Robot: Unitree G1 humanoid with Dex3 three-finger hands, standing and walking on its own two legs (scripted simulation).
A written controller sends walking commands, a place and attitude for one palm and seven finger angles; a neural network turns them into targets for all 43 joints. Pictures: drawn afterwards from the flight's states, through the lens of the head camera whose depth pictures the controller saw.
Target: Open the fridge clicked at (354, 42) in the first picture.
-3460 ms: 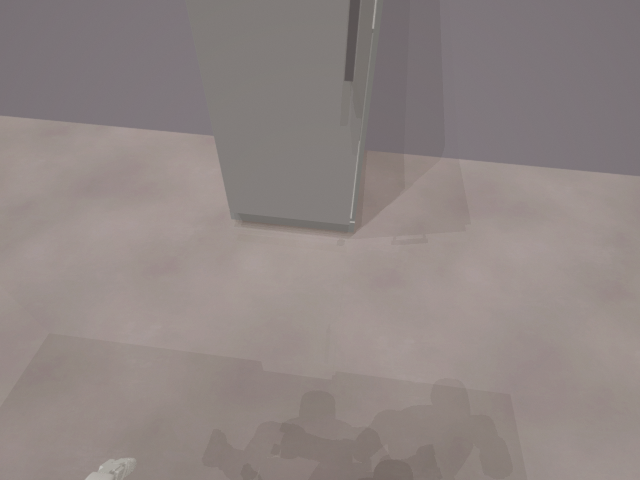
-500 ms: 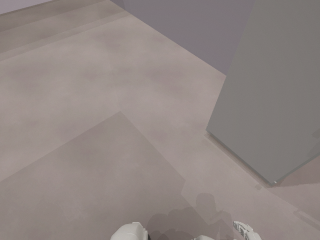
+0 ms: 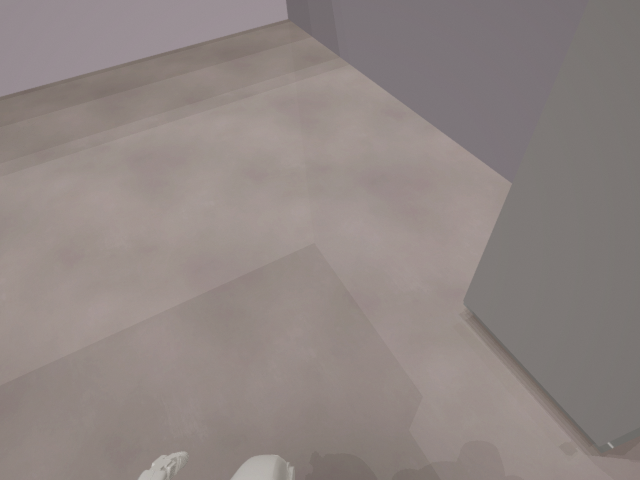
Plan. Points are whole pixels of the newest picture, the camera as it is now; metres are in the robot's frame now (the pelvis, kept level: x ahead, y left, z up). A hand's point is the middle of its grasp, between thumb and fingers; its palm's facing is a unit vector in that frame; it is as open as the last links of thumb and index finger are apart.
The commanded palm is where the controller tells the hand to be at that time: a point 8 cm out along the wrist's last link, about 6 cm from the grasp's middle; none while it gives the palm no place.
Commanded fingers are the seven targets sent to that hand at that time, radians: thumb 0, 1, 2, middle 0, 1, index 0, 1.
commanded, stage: walk to a spot facing it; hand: right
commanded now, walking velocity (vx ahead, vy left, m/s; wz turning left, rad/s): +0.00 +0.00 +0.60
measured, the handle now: out of the picture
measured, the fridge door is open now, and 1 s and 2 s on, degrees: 0 0 0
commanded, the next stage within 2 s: turn to face it in 1.06 s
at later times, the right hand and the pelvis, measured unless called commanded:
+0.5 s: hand (413, 476) +0.16 -0.11 -0.15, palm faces -0.29 +0.92 -0.26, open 7.4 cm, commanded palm none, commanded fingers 0.00 -0.90 -0.90 0.20 0.30 0.20 0.30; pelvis -0.01 +0.04 +0.00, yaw +18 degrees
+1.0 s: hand (407, 425) +0.23 -0.11 -0.17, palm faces -0.53 +0.83 -0.18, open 7.4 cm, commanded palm none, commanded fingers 0.00 -0.90 -0.90 0.20 0.30 0.20 0.30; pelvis +0.06 +0.02 +0.00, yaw +36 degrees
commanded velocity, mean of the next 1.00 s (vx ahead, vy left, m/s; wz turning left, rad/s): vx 0.07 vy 0.00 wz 0.60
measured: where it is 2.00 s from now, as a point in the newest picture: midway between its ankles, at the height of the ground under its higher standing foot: outside the picture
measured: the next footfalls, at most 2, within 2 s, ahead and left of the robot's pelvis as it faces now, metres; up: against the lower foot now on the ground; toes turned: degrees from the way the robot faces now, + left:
left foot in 0.26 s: +0.02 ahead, +0.16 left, +0.00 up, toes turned +17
right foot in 0.70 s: +0.11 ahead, -0.06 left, +0.00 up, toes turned +20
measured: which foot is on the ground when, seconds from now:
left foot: up 0.00-0.24, down 0.26-0.70, up 0.72-1.00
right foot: down 0.00-0.26, up 0.28-0.68, down 0.70-1.00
